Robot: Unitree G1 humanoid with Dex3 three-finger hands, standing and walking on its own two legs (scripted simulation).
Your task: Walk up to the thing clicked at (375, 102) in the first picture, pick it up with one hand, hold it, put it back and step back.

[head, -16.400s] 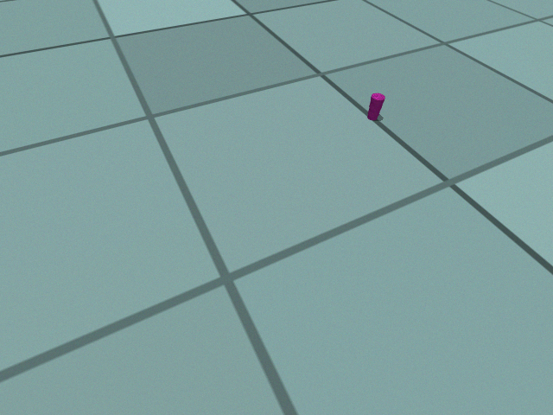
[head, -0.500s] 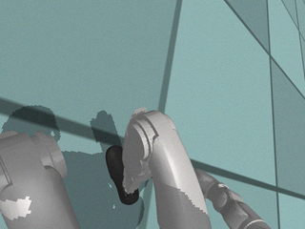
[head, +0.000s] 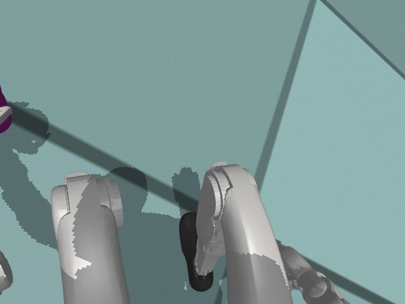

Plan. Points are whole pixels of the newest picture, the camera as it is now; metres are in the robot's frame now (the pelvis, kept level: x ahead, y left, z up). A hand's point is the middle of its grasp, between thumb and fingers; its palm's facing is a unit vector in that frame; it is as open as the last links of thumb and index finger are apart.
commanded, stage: settle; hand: left
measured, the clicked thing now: out of the picture +0.44 +0.34 -0.13
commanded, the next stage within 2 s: hold in 0.52 s
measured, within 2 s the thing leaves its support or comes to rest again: neither
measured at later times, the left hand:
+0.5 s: hand out of the picture +0.44 +0.33 -0.01, palm faces +0.44 -0.90 -0.05, open 10.9 cm
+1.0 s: hand out of the picture +0.42 +0.32 +0.05, palm faces +0.42 -0.90 -0.08, open 10.9 cm
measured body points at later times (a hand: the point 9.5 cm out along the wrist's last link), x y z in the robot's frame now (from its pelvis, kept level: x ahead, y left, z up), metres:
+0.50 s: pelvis +0.02 -0.02 +0.03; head +0.22 +0.08 +0.42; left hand +0.41 +0.38 -0.01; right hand +0.16 -0.27 -0.08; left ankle +0.08 +0.13 -0.28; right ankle +0.13 -0.14 -0.28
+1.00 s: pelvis +0.02 -0.02 +0.07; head +0.21 +0.05 +0.47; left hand +0.39 +0.36 +0.06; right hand +0.17 -0.27 -0.05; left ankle +0.08 +0.13 -0.28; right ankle +0.13 -0.14 -0.28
